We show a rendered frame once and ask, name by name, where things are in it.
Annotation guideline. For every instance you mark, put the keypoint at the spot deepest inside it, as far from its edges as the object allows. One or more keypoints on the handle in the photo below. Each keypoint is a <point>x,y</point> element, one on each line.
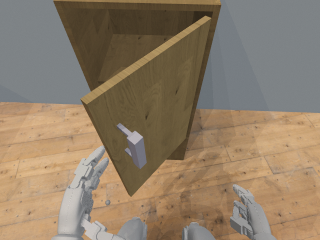
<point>136,146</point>

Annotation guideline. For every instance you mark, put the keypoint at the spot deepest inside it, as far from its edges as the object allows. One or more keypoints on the cupboard door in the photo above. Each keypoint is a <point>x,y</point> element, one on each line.
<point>154,97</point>

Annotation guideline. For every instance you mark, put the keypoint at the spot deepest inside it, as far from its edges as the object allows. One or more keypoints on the robot left hand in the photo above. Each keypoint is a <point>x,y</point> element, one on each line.
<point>77,198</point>

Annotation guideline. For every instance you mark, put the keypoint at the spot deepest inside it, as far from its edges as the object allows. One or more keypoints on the robot right hand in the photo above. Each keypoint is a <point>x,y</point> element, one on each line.
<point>253,219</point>

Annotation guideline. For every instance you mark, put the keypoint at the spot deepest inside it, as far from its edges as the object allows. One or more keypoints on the robot right shin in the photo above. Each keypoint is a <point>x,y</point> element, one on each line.
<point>194,223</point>

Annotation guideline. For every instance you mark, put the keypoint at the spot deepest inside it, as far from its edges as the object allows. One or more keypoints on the robot right thigh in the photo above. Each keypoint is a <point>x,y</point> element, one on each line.
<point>196,232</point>

